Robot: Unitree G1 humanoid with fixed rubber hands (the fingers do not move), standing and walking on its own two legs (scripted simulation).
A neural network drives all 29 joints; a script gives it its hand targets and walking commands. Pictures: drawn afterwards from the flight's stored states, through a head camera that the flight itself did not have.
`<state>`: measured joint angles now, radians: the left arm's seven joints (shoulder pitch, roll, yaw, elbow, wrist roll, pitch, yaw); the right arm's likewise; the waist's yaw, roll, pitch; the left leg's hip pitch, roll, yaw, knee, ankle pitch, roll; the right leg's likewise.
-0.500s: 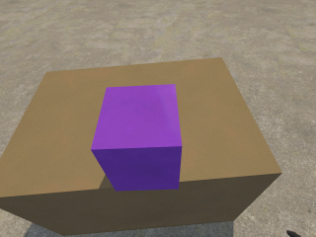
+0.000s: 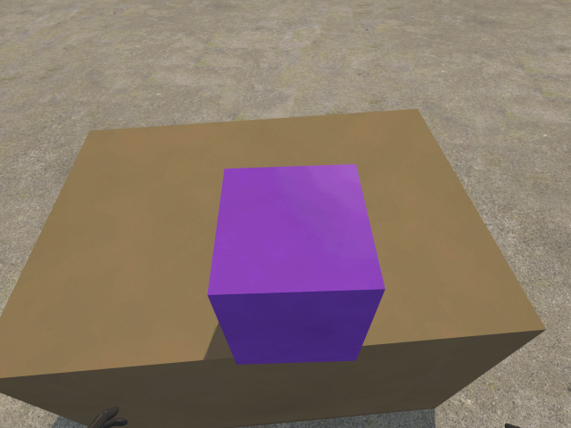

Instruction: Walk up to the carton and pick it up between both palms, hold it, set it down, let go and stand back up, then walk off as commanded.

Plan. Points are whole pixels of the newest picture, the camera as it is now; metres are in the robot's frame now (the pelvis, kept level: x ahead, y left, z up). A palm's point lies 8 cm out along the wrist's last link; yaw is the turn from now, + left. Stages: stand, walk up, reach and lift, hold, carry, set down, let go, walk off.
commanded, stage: walk up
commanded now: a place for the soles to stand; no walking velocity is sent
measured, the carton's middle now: (293, 269) +0.37 +0.03 -0.01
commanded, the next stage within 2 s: reach and lift in 1.04 s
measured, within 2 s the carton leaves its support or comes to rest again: neither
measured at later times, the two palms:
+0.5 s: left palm out of the picture +0.09 +0.31 -0.10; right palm out of the picture +0.10 -0.32 -0.11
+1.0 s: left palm out of the picture +0.07 +0.30 -0.10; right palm out of the picture +0.11 -0.31 -0.11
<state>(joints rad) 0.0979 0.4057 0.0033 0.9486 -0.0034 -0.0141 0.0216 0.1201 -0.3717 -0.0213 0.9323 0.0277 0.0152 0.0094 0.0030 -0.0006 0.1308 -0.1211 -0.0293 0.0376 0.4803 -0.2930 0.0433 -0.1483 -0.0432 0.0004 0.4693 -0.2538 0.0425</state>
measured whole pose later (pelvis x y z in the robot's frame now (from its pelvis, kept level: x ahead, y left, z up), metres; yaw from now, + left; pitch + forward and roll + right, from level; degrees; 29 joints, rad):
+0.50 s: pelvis +0.01 -0.01 +0.01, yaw +3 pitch -3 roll +0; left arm 0.06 0.39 0.02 1.08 0.01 -0.02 0.03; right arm 0.10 -0.38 -0.04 1.06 0.02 0.00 0.00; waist 0.00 0.01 0.09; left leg -0.09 -0.04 -0.01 0.37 -0.23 0.03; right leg -0.10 -0.05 -0.05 0.36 -0.21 0.03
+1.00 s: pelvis +0.01 -0.02 +0.01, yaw +5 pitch -3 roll +0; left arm 0.11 0.37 0.03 1.04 0.01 -0.02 0.03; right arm 0.12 -0.37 -0.04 1.07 0.01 0.00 0.00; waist 0.00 0.01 0.07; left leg -0.09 -0.04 -0.05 0.39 -0.24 0.02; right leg -0.09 -0.05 -0.09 0.38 -0.23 0.02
